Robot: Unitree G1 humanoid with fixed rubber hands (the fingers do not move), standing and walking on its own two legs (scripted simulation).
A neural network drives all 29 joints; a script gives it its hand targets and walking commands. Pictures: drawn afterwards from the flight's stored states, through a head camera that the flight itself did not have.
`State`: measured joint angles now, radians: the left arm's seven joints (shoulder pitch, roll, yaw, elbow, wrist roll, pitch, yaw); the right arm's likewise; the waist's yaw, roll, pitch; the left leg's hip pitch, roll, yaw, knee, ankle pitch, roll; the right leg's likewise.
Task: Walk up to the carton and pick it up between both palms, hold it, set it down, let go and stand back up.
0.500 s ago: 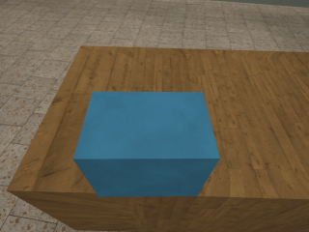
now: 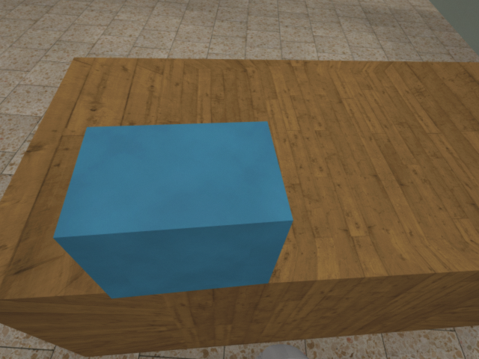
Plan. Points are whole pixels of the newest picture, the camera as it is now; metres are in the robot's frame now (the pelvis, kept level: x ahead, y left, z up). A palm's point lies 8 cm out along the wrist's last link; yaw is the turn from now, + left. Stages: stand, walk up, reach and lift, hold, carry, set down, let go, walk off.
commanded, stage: walk up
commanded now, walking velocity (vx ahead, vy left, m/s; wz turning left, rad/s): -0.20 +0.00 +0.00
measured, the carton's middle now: (186, 213) +0.35 +0.08 +0.03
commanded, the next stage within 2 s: none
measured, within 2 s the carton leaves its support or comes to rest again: neither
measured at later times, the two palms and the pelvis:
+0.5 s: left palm out of the picture -0.01 +0.17 -0.15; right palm out of the picture +0.06 -0.29 -0.12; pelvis -0.07 -0.05 +0.00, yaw +2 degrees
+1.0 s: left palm out of the picture -0.12 +0.18 -0.12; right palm out of the picture -0.12 -0.23 -0.14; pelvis -0.11 -0.03 +0.02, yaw +0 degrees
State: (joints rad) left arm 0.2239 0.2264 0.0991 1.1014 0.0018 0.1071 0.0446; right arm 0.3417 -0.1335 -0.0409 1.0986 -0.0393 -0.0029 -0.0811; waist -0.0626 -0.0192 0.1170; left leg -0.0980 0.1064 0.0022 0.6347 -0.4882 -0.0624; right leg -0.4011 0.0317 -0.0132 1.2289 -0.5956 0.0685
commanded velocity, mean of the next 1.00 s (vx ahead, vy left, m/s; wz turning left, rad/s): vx -0.10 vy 0.00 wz -0.02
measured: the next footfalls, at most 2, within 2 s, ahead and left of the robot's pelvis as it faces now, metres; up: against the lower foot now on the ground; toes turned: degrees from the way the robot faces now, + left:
right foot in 0.10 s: +0.06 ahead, -0.18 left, +0.00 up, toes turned -2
left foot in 0.48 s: -0.05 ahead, +0.05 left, +0.00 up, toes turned +3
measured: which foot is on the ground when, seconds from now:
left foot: down 0.00-0.12, up 0.14-0.46, down 0.48-1.00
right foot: up 0.00-0.08, down 0.10-0.52, up 0.54-0.82, down 0.84-1.00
